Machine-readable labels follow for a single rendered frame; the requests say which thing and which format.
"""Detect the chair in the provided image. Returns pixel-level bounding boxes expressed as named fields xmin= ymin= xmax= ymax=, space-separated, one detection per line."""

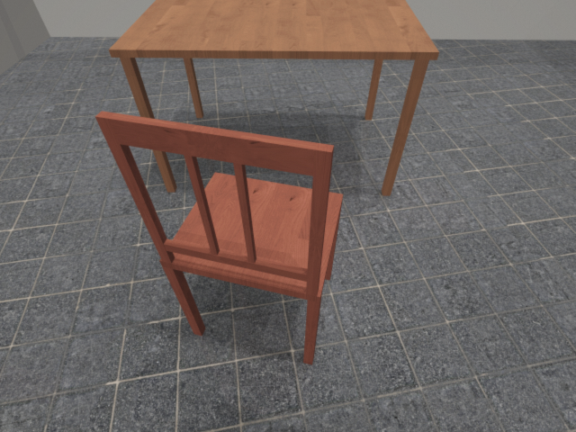
xmin=95 ymin=111 xmax=343 ymax=365

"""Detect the table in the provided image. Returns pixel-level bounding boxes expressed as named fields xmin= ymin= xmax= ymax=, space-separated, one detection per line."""
xmin=109 ymin=0 xmax=439 ymax=196

